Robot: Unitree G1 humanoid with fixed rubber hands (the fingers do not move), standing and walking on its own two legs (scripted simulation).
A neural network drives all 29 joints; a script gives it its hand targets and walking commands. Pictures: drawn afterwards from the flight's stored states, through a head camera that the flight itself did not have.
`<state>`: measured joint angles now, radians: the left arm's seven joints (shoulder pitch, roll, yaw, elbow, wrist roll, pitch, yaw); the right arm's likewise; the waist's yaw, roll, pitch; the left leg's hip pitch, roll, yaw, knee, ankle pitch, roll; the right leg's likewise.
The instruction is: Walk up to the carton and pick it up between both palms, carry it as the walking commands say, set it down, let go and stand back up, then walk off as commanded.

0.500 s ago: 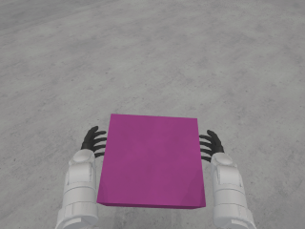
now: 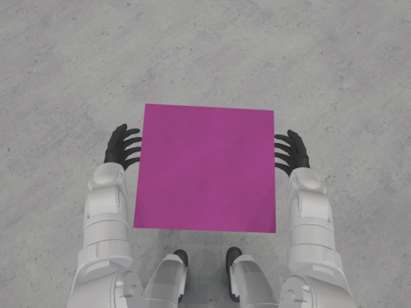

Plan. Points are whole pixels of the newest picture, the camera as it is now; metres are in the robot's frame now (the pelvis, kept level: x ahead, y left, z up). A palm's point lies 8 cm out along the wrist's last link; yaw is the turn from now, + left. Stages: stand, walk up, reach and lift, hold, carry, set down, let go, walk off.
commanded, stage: set down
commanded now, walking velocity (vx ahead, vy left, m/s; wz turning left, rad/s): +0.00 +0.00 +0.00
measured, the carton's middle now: (206, 170) +0.38 +0.02 -0.14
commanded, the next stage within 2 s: none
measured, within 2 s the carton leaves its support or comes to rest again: neither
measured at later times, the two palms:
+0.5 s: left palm (128, 163) +0.39 +0.20 -0.14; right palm (280, 165) +0.40 -0.16 -0.15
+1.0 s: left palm (137, 165) +0.41 +0.21 -0.23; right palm (268, 165) +0.43 -0.15 -0.24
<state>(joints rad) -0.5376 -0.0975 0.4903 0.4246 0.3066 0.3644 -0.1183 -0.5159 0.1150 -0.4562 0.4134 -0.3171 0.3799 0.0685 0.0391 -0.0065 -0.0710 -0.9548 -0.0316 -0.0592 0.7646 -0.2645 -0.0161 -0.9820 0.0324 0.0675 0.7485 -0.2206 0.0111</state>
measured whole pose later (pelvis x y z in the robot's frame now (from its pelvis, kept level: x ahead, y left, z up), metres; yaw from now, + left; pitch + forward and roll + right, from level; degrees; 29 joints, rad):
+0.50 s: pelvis -0.01 +0.00 -0.07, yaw +0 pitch +42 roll +0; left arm -0.68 -0.03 0.50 0.46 0.26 0.35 -0.13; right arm -0.66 0.07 -0.46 0.45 -0.26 0.37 0.04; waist 0.05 -0.01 -0.22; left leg -1.46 -0.04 -0.08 1.11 -0.37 -0.03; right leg -1.49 0.06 0.06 1.08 -0.32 0.01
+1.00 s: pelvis -0.04 +0.00 -0.15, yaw +0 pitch +49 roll +0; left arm -0.84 0.03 0.47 0.57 0.19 0.35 -0.05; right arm -0.85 -0.03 -0.44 0.59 -0.19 0.35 -0.02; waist 0.04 -0.01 -0.27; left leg -1.84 -0.08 -0.08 1.44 -0.45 -0.03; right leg -1.86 0.07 0.07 1.41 -0.40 0.04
